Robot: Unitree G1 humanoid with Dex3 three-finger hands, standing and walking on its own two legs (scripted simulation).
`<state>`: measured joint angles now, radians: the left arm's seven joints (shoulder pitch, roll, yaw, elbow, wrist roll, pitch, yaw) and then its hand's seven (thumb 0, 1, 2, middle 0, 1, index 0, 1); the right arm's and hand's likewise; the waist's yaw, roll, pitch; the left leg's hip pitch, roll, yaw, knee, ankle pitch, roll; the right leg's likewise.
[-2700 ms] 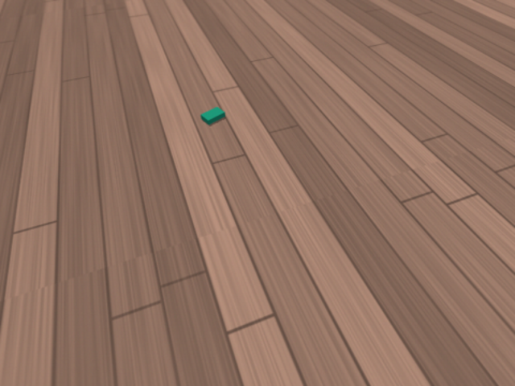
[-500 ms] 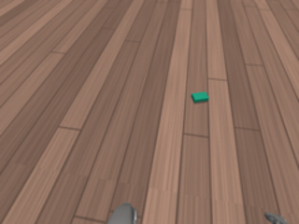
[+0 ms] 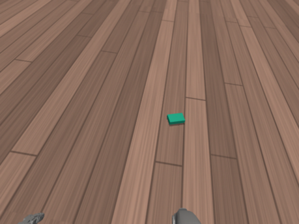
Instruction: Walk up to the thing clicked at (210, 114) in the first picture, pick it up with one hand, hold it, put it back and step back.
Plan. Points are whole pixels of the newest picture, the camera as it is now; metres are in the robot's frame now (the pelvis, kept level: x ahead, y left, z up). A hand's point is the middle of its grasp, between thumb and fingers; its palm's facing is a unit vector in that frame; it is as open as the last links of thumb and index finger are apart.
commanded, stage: walk up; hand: left
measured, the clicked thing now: (175, 118) +1.02 -0.30 -0.74
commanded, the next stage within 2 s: none
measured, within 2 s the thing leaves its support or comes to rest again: neither
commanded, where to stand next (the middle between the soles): +0.67 -0.56 m, yaw +12 degrees
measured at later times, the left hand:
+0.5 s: hand (108, 222) +0.16 +0.12 -0.16, palm faces +0.11 -0.95 -0.30, open 7.4 cm
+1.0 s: hand (157, 156) +0.37 -0.04 -0.14, palm faces +0.09 -0.91 -0.40, open 7.3 cm
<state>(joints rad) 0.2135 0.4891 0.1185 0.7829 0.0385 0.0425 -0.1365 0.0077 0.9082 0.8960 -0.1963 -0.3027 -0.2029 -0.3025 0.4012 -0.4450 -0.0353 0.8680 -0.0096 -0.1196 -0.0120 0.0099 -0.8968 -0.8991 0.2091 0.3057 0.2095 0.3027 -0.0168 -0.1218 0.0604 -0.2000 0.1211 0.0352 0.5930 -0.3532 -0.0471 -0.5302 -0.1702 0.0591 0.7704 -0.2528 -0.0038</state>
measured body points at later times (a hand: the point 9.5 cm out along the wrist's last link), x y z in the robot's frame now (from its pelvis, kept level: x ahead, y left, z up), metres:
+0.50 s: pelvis +0.18 -0.15 +0.00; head +0.20 -0.11 +0.44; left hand +0.16 +0.17 -0.14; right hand +0.30 -0.47 -0.09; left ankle +0.26 -0.05 -0.72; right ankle +0.13 -0.20 -0.72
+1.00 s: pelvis +0.32 -0.34 -0.02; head +0.33 -0.34 +0.43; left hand +0.36 +0.01 -0.11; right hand +0.41 -0.71 -0.11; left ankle +0.27 -0.14 -0.67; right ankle +0.38 -0.47 -0.72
